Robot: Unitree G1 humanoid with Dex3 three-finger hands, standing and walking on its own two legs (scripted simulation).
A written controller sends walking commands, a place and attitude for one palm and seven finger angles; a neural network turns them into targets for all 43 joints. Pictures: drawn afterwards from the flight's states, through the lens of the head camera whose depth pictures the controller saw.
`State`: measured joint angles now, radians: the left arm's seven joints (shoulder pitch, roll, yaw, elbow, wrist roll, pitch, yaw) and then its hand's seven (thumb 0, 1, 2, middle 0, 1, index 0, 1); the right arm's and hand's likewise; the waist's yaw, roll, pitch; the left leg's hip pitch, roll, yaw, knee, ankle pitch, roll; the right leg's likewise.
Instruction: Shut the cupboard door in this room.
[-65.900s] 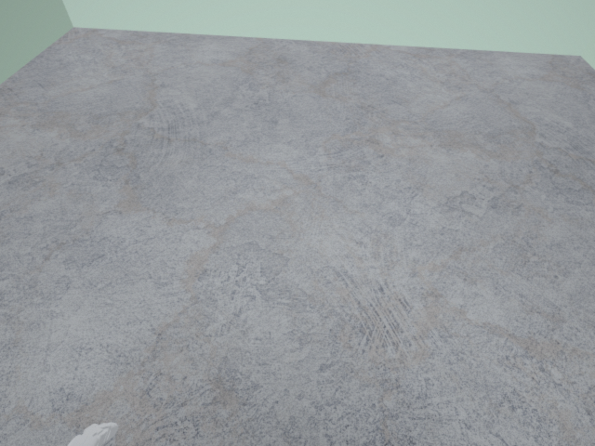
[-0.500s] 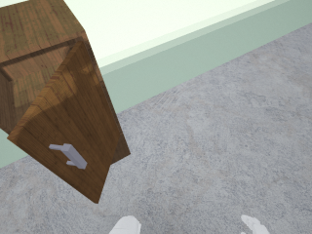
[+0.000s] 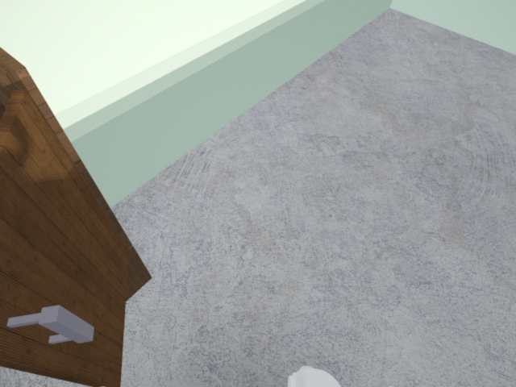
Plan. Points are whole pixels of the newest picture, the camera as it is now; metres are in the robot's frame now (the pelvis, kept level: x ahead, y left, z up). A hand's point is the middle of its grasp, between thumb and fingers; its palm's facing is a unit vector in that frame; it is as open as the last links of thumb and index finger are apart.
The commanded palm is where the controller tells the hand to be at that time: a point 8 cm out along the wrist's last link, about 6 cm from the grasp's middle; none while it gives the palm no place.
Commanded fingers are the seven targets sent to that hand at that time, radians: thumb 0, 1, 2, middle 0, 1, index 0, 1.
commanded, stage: walk to a spot facing it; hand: left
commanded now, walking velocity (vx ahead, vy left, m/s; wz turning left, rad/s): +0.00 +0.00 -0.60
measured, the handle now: (54, 328) +0.18 +0.32 -0.03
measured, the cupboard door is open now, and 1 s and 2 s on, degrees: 50 50 50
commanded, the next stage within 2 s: turn to face it in 1.52 s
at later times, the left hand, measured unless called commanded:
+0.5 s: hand (207, 337) +0.21 +0.11 -0.17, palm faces -0.28 -0.94 -0.20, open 7.4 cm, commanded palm none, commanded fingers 0.00 0.90 0.90 -0.20 -0.30 -0.20 -0.30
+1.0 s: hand (292, 212) +0.51 -0.04 -0.17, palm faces -0.56 -0.81 -0.18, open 7.4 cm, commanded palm none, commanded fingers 0.00 0.90 0.90 -0.20 -0.30 -0.20 -0.30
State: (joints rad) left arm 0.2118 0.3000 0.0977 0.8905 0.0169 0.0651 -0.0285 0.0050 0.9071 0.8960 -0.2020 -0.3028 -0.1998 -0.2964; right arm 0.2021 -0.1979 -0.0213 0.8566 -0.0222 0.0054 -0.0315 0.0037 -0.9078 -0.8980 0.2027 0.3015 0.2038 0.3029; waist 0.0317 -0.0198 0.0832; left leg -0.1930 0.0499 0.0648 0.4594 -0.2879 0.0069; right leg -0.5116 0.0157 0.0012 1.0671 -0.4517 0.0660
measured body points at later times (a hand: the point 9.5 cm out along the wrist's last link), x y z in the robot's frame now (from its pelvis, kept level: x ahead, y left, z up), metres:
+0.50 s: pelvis +0.10 -0.06 -0.01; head +0.14 -0.07 +0.44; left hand +0.23 +0.16 -0.15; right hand +0.09 -0.32 -0.14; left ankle +0.21 +0.07 -0.70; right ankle +0.02 -0.14 -0.74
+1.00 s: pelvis +0.31 -0.14 -0.01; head +0.35 -0.16 +0.44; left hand +0.54 +0.00 -0.15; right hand +0.13 -0.29 -0.15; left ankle +0.26 +0.04 -0.74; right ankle +0.36 -0.30 -0.71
